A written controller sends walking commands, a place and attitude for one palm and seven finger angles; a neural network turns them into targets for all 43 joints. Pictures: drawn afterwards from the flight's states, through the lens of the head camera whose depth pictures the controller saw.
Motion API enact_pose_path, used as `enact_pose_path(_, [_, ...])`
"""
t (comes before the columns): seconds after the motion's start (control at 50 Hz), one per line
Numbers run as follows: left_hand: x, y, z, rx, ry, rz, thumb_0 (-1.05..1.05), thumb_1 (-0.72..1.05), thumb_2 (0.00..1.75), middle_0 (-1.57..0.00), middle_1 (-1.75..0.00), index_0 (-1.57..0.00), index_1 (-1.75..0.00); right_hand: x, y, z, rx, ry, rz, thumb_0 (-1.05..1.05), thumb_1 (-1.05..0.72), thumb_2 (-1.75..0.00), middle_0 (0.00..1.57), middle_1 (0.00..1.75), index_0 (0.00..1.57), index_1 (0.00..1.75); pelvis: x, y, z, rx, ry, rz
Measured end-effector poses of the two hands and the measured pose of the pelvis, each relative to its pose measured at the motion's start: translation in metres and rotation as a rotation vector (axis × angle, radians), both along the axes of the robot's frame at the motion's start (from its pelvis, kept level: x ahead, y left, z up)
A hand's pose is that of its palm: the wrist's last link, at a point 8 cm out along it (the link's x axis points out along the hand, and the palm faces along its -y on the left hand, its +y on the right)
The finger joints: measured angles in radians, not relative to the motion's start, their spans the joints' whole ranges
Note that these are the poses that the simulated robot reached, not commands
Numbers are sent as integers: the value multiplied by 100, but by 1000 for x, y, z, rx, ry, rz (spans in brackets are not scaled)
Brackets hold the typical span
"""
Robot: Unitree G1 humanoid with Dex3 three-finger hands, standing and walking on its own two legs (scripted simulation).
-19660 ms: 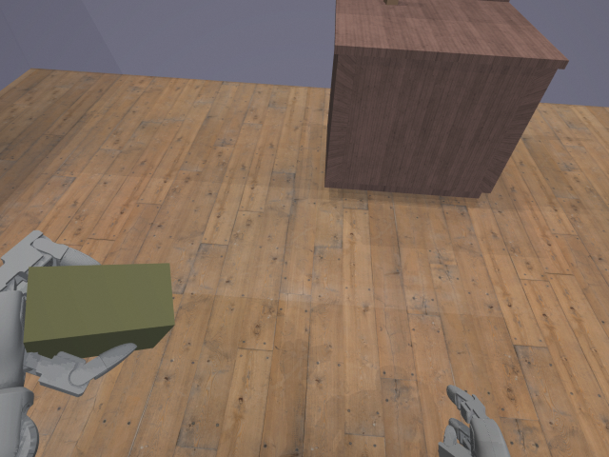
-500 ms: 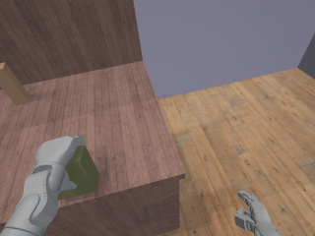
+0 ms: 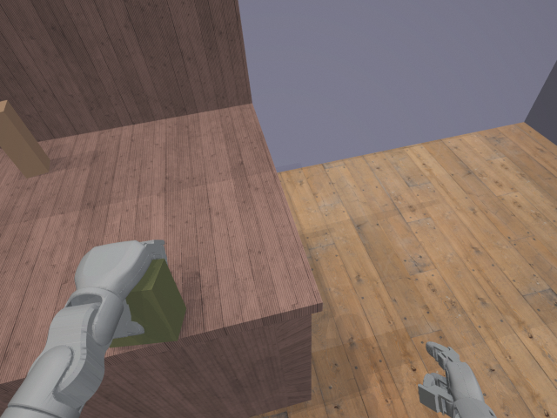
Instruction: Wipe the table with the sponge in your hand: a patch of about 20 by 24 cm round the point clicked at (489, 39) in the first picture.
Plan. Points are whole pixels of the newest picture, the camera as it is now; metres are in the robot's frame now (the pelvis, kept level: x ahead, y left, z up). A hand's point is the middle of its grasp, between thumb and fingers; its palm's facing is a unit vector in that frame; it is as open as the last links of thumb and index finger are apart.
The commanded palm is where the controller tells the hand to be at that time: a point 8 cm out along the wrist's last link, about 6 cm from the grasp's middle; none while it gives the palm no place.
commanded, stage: move the sponge above the wiping area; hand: left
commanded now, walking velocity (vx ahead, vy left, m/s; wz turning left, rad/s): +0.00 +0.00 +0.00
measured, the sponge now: (140, 311) +0.24 +0.26 +0.01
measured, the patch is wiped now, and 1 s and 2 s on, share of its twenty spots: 0.00 0.00 0.00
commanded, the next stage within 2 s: lower the sponge onto the table in 1.46 s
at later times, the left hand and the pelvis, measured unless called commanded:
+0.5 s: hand (127, 289) +0.25 +0.26 +0.07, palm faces -0.08 -0.08 -0.99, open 10.1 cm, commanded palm +0.24 +0.30 +0.16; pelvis +0.01 -0.01 +0.00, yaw +0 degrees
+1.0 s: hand (116, 274) +0.26 +0.28 +0.09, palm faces +0.01 -0.04 -1.00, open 10.1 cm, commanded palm +0.24 +0.31 +0.16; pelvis +0.00 +0.00 +0.00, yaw +0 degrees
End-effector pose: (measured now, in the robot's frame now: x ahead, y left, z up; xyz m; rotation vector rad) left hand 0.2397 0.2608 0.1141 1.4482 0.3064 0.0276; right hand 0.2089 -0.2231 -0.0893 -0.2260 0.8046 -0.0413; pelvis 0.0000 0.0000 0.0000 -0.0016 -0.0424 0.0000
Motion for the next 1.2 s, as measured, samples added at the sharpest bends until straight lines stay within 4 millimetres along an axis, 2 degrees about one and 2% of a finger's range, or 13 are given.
enact_pose_path(0.08, [6,-6,26,72,-181,-88,0,-50,102,-72,-131,-74,-131,-4,-2,1,-3,15,-16,1,-90,-90,20,30,20,30,3,-4,0,0,-6,-18])
enact_pose_path(0.16, [15,24,60,120,-306,65,0,-50,102,-71,-131,-74,-131,-5,-3,-4,37,37,-36,1,-90,-90,20,30,20,30,4,-5,0,1,-6,-26])
enact_pose_path(0.22, [16,52,70,130,-289,241,0,-50,102,-71,-132,-73,-131,-5,-4,-7,69,49,-47,1,-90,-90,20,30,20,30,5,-6,1,3,2,-22])
enact_pose_path(0.32, [1,64,38,92,-57,372,0,-49,102,-70,-133,-72,-132,0,-9,-10,82,37,-48,1,-90,-90,20,30,20,30,6,-4,0,3,15,-6])
enact_pose_path(0.42, [-10,21,-4,-8,68,130,0,-49,102,-71,-133,-73,-132,3,-11,-5,7,15,-14,1,-90,-90,20,30,20,30,6,-3,-1,1,7,5])
enact_pose_path(0.52, [-7,0,20,68,-143,-74,0,-49,102,-72,-132,-74,-131,3,-6,-1,-25,16,-2,1,-90,-90,20,30,20,30,7,-6,-1,-2,-4,-4])
enact_pose_path(0.66, [14,49,70,136,-308,207,0,-49,103,-72,-132,-74,-131,3,3,-5,67,31,-30,1,-90,-90,20,30,20,30,5,-5,0,1,6,-11])
enact_pose_path(0.7, [14,61,68,126,-257,302,0,-49,103,-71,-132,-73,-132,4,4,-6,90,28,-37,1,-90,-90,20,30,20,30,5,-4,1,2,12,-9])
enact_pose_path(0.76, [9,62,47,93,-112,352,0,-49,103,-71,-133,-73,-132,4,3,-7,99,18,-37,1,-90,-90,20,30,20,30,5,-1,1,1,17,-4])
enact_pose_path(0.88, [-5,21,-2,-16,50,106,0,-49,102,-71,-133,-73,-132,0,-3,-2,16,15,-16,1,-90,-90,20,30,20,30,5,1,0,0,5,-1])
enact_pose_path(0.98, [-5,9,18,64,-142,-56,0,-49,103,-72,-132,-74,-131,-6,-4,-1,-29,36,-13,1,-90,-90,20,30,20,30,4,0,-1,-5,-9,-7])
enact_pose_path(1.12, [14,59,65,138,-285,215,0,-50,103,-72,-132,-74,-132,-8,6,-10,53,59,-37,1,-90,-90,20,30,20,30,1,3,1,-4,4,-7])
enact_pose_path(1.2, [13,74,54,108,-147,350,0,-49,103,-71,-133,-73,-132,-5,10,-11,88,50,-41,1,-90,-90,20,30,20,30,2,6,1,-3,16,1])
